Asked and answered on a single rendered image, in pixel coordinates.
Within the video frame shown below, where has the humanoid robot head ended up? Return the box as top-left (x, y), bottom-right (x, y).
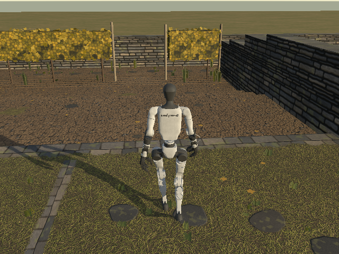
top-left (161, 84), bottom-right (178, 109)

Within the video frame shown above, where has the robot left forearm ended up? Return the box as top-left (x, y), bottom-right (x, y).
top-left (141, 129), bottom-right (151, 157)

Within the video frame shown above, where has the left robot upper arm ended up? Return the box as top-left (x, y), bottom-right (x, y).
top-left (146, 106), bottom-right (159, 137)

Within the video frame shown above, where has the robot right shin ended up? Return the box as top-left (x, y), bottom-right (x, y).
top-left (175, 178), bottom-right (183, 214)

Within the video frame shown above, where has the robot right forearm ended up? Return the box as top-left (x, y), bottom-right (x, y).
top-left (188, 128), bottom-right (198, 148)

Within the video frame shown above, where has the robot left hand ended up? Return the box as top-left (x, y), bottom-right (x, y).
top-left (140, 156), bottom-right (153, 172)

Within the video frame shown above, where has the robot right hand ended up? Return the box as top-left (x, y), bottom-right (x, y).
top-left (186, 146), bottom-right (198, 157)

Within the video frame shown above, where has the right robot upper arm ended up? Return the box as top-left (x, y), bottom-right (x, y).
top-left (181, 106), bottom-right (194, 135)

